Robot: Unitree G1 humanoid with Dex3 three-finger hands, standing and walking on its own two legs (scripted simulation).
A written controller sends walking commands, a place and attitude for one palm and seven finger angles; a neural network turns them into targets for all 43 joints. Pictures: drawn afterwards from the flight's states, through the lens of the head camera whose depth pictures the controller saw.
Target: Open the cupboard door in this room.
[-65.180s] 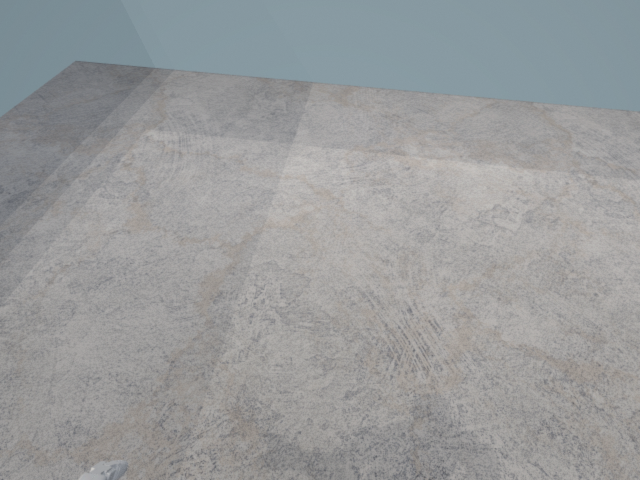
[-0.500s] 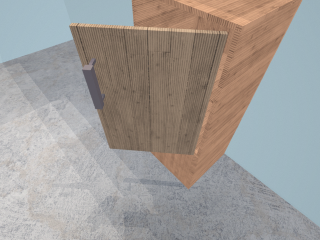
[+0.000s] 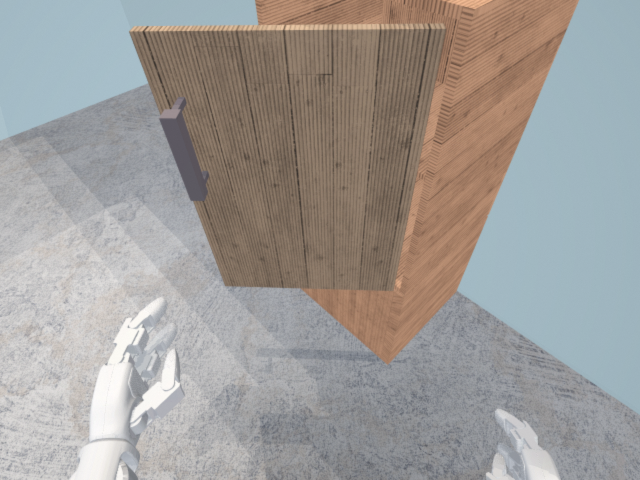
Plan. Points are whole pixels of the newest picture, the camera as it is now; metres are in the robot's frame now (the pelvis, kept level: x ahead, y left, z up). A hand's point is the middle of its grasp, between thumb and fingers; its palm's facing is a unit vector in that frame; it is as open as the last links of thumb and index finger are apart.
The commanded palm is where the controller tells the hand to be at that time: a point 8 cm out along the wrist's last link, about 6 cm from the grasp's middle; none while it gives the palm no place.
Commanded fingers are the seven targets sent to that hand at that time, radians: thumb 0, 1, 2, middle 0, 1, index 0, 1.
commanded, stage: raise the hand with hooked fingers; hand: left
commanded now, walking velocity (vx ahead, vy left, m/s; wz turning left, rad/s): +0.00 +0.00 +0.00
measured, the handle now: (190, 150) +0.57 +0.22 +0.11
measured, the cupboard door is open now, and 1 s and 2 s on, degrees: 43 43 43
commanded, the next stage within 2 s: move the hooked fingers beside the handle in 1.86 s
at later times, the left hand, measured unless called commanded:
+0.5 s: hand (142, 388) +0.23 +0.22 +0.03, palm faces -0.03 -1.00 -0.04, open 10.5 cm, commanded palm +0.19 +0.28 +0.04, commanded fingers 0.00 0.01 0.52 -0.26 -0.87 -0.26 -0.87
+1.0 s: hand (85, 335) +0.26 +0.27 +0.09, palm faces +0.03 -1.00 -0.06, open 13.3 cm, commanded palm +0.23 +0.32 +0.10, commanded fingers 0.00 -0.50 0.30 -0.30 -1.20 -0.30 -1.20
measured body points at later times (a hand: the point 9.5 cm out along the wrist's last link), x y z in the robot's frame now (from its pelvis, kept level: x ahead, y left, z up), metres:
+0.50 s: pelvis -0.02 +0.01 -0.02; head +0.03 +0.01 +0.43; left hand +0.22 +0.27 +0.04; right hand +0.14 -0.21 -0.11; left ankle +0.02 +0.12 -0.71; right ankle -0.01 -0.08 -0.71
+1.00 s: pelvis +0.00 +0.03 +0.00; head +0.02 +0.03 +0.45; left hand +0.25 +0.32 +0.10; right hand +0.18 -0.21 -0.06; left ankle +0.02 +0.12 -0.71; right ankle -0.01 -0.08 -0.71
